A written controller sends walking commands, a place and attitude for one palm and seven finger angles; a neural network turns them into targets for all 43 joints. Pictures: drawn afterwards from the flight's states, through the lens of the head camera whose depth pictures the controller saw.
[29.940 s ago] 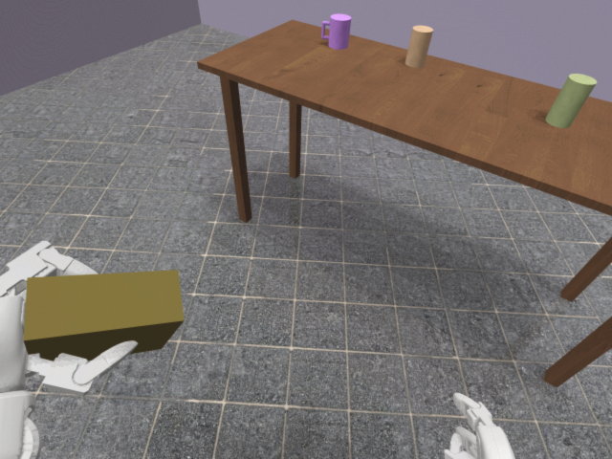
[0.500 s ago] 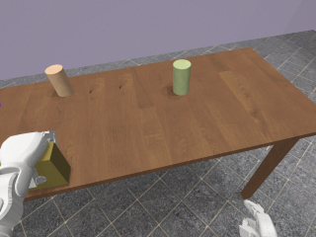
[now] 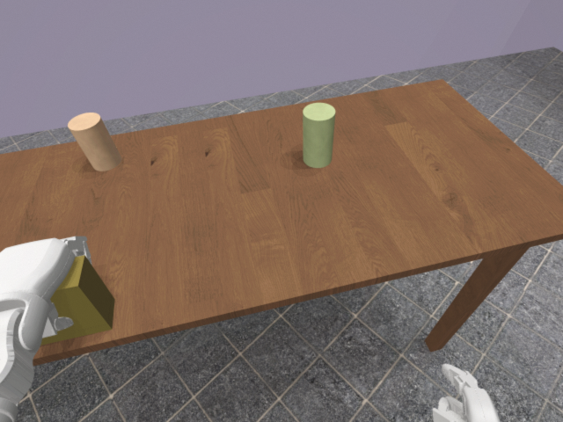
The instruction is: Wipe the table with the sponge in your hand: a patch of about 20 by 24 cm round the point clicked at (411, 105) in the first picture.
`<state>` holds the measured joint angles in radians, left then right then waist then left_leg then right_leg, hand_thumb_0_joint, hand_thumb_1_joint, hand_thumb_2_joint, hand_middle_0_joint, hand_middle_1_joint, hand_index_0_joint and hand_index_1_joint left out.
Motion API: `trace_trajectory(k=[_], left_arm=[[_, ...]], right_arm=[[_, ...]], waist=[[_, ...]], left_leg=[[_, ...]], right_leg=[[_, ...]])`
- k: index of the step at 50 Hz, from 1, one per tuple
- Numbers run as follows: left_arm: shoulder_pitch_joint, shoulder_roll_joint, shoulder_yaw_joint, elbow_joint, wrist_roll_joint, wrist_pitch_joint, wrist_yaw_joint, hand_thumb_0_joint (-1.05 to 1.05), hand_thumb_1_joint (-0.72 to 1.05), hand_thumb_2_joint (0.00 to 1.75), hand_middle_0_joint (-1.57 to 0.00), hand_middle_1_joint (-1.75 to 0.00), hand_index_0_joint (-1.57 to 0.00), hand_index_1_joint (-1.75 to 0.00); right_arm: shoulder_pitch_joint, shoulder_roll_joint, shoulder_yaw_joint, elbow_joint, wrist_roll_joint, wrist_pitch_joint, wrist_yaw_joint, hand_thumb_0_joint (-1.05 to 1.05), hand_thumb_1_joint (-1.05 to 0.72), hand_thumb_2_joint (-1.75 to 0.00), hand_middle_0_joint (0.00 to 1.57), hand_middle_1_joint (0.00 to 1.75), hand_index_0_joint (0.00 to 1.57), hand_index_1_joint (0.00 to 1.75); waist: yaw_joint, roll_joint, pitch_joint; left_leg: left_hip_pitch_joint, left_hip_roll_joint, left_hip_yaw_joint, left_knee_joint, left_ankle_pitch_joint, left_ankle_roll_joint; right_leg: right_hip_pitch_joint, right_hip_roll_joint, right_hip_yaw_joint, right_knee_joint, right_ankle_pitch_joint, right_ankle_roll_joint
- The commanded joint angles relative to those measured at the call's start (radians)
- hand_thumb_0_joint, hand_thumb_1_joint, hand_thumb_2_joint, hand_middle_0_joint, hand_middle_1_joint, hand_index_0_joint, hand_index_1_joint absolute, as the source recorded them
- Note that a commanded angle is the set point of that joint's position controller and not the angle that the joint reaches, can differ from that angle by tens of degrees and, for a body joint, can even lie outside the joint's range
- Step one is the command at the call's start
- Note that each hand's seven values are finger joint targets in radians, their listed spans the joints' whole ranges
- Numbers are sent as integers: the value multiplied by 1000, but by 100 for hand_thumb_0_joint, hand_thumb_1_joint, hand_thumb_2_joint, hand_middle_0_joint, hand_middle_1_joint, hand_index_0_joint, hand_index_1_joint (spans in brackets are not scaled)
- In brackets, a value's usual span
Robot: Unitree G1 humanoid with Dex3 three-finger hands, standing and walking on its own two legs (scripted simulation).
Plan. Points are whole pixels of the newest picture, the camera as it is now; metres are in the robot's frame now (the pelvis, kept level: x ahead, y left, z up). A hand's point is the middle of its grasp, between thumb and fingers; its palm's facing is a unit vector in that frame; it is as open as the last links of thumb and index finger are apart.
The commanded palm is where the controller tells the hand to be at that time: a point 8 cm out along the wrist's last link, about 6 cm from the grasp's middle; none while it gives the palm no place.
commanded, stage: wipe forward along the first lane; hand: left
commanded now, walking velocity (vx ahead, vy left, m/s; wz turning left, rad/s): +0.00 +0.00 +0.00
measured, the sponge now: (63, 309) +0.23 +0.37 +0.02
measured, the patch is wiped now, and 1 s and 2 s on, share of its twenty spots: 0.05 0.30 0.35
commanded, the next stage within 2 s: slide across to the middle lane in 1.70 s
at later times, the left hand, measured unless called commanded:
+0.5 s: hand (57, 273) +0.27 +0.38 +0.06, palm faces -0.14 -0.01 -0.99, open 9.4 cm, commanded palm +0.26 +0.37 +0.09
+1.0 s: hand (60, 249) +0.31 +0.40 +0.06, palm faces -0.17 +0.03 -0.98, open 9.4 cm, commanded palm +0.31 +0.39 +0.09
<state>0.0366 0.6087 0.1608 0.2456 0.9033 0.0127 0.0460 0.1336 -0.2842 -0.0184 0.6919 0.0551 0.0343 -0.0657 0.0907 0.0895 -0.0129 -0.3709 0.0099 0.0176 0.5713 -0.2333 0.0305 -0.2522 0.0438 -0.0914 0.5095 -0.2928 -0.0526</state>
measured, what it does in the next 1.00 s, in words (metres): stands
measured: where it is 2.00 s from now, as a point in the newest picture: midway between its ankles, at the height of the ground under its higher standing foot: outside the picture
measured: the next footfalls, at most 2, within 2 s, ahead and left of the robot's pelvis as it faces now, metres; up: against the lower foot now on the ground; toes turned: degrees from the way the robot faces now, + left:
none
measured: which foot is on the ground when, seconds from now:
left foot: down 0.00-1.00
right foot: down 0.00-1.00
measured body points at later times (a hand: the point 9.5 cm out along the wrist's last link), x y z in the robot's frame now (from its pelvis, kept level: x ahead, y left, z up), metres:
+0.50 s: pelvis -0.01 +0.00 -0.01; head +0.02 -0.02 +0.44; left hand +0.27 +0.37 +0.11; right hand +0.16 -0.25 -0.12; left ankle +0.04 +0.10 -0.73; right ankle -0.01 -0.09 -0.73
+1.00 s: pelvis -0.03 -0.01 -0.02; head +0.02 -0.02 +0.43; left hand +0.31 +0.39 +0.11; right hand +0.06 -0.28 -0.15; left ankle +0.04 +0.10 -0.73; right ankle -0.01 -0.09 -0.73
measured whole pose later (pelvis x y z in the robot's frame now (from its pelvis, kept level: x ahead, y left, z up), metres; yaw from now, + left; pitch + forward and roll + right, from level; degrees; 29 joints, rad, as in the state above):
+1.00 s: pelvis -0.03 -0.01 -0.02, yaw +0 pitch +8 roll -2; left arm -0.45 0.75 0.17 0.88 1.02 -0.14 0.08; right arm 0.29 -0.31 -0.03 0.71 0.08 0.10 -0.05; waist 0.02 0.09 -0.07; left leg -0.62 0.03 -0.01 0.72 -0.25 0.03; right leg -0.50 0.06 -0.11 0.66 -0.31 -0.07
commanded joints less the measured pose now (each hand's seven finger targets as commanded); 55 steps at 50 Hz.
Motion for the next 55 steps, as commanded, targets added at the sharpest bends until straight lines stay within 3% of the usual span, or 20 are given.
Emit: trace_trajectory(k=[1,3,4,5,8,11,15,18,21,23,24,36,39,43,46,48,49,50,51,55], left_arm=[[-106,283,134,-137,20,13,46,0,10,130,-120,-160,-120,-160],[-123,288,138,-150,11,15,47,0,10,130,-120,-160,-120,-160],[-117,253,108,-140,8,18,49,0,10,130,-120,-160,-120,-160],[-136,266,115,-126,14,22,52,0,10,130,-120,-160,-120,-160],[-211,293,115,-107,28,29,56,0,10,130,-120,-160,-120,-160],[-288,294,95,-5,44,33,53,0,10,130,-120,-160,-120,-160],[-308,317,101,93,57,28,34,0,10,130,-120,-160,-120,-160],[-363,331,93,117,69,11,19,0,10,130,-120,-160,-120,-160],[-344,296,67,150,68,-7,15,0,10,130,-120,-160,-120,-160],[-362,355,121,174,71,-26,19,0,10,130,-120,-160,-120,-160],[-375,306,76,185,68,-33,21,0,10,130,-120,-160,-120,-160],[-545,368,81,410,98,-78,66,0,10,130,-120,-160,-120,-160],[-626,384,65,446,110,-94,66,0,10,130,-120,-160,-120,-160],[-654,423,85,502,127,-114,67,0,10,130,-120,-160,-120,-160],[-720,407,49,543,131,-126,75,0,10,130,-120,-160,-120,-160],[-754,442,71,547,140,-140,80,0,10,130,-120,-160,-120,-160],[-774,421,47,561,135,-142,84,0,10,130,-120,-160,-120,-160],[-774,468,86,591,140,-143,91,0,10,130,-120,-160,-120,-160],[-788,454,65,600,138,-143,93,0,10,130,-120,-160,-120,-160],[-851,483,58,631,148,-139,91,0,10,130,-120,-160,-120,-160]], right_arm=[[-98,-125,-43,-151,1,-42,0,0,-90,-90,20,30,20,30],[-120,-121,-35,-162,6,-41,0,0,-90,-90,20,30,20,30],[-109,-121,-38,-161,5,-41,0,0,-90,-90,20,30,20,30],[-101,-125,-40,-152,5,-38,-1,0,-90,-90,20,30,20,30],[-112,-124,-33,-153,10,-37,-6,0,-90,-90,20,30,20,30],[-67,-134,-39,-125,10,-27,-12,0,-90,-90,20,30,20,30],[-44,-141,-40,-114,13,-15,-11,0,-90,-90,20,30,20,30],[-47,-142,-35,-124,16,-4,-6,0,-90,-90,20,30,20,30],[-18,-144,-42,-127,14,3,0,0,-90,-90,20,30,20,30],[-15,-148,-42,-130,15,5,1,0,-90,-90,20,30,20,30],[-6,-145,-43,-133,15,4,-1,0,-90,-90,20,30,20,30],[89,-169,-60,-102,23,19,4,0,-90,-90,20,30,20,30],[108,-168,-59,-96,25,21,4,0,-90,-90,20,30,20,30],[124,-171,-58,-96,25,28,9,0,-90,-90,20,30,20,30],[146,-174,-59,-86,26,30,10,0,-90,-90,20,30,20,30],[155,-176,-60,-85,27,28,10,0,-90,-90,20,30,20,30],[164,-175,-60,-83,28,26,9,0,-90,-90,20,30,20,30],[177,-182,-62,-74,27,29,10,0,-90,-90,20,30,20,30],[178,-181,-59,-77,29,29,10,0,-90,-90,20,30,20,30],[193,-184,-57,-70,32,28,10,0,-90,-90,20,30,20,30]], waist=[[0,-34,-205],[-3,-39,-186],[-8,-34,-180],[-13,-58,-182],[-17,-24,-162],[-42,-75,-144],[-35,-87,-169],[-36,-60,-177],[-41,-65,-185],[-34,-81,-179],[-49,-80,-170],[-79,-133,-171],[-87,-79,-192],[-82,-74,-209],[-110,-84,-180],[-104,-62,-202],[-119,-73,-206],[-114,-105,-209],[-124,-108,-203],[-130,-58,-233]], left_leg=[[158,-34,-44,-38,176,31],[149,-35,-50,-40,155,31],[143,-34,-44,-41,148,32],[143,-33,-48,-40,139,32],[134,-38,-49,-43,110,32],[110,-38,-41,-34,71,35],[90,-44,-34,-22,79,34],[79,-46,-37,-19,80,34],[63,-46,-32,-8,87,36],[41,-44,-37,-5,67,37],[33,-47,-30,0,49,40],[-77,-48,-28,40,-59,43],[-84,-48,-30,45,-72,43],[-111,-46,-36,60,-62,43],[-134,-45,-35,72,-103,46],[-134,-42,-45,72,-101,45],[-138,-43,-42,82,-110,48],[-158,-41,-44,89,-111,47],[-168,-45,-43,90,-119,48],[-172,-42,-47,101,-117,48]], right_leg=[[-35,-2,80,-76,208,-8],[-45,2,91,-79,193,-10],[-54,-1,77,-75,183,-6],[-64,0,75,-76,172,-3],[-85,3,89,-82,142,-9],[-117,3,78,-82,108,-1],[-103,0,85,-78,128,-4],[-108,3,95,-75,132,-10],[-109,2,82,-64,151,-5],[-116,4,95,-66,129,-9],[-126,1,89,-64,116,-2],[-194,-1,106,-45,14,5],[-203,-2,113,-34,-5,1],[-205,1,122,-26,11,-6],[-244,2,120,-27,-33,1],[-253,6,122,-18,-40,-7],[-252,3,128,-17,-42,-2],[-249,3,130,-16,-45,-2],[-256,7,125,-15,-52,1],[-260,5,136,-6,-45,-2]])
